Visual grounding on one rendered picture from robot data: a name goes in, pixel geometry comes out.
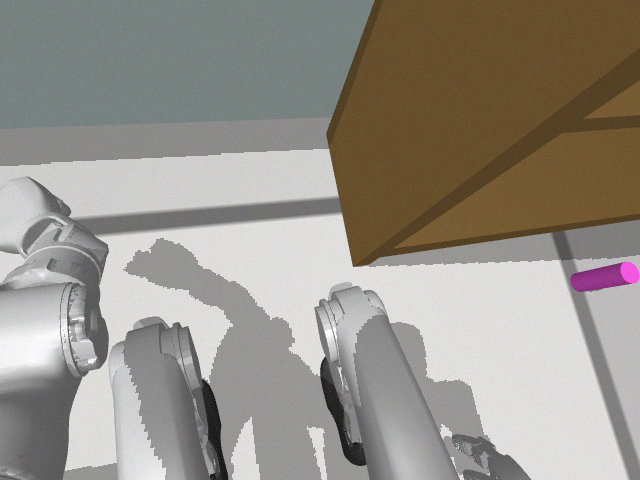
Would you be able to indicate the left robot foot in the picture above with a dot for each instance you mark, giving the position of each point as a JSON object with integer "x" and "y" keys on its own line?
{"x": 214, "y": 432}

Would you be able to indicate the bookshelf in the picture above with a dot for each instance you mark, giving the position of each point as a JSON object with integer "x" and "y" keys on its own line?
{"x": 469, "y": 121}

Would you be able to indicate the right robot hand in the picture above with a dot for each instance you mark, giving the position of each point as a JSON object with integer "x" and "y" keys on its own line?
{"x": 485, "y": 455}

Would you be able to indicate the right robot foot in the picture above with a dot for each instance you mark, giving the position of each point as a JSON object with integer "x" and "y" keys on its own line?
{"x": 353, "y": 452}

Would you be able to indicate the left robot hand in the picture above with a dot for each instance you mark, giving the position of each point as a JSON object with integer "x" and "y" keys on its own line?
{"x": 22, "y": 199}

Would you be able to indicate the left robot arm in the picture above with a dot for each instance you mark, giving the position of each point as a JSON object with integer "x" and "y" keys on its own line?
{"x": 51, "y": 335}

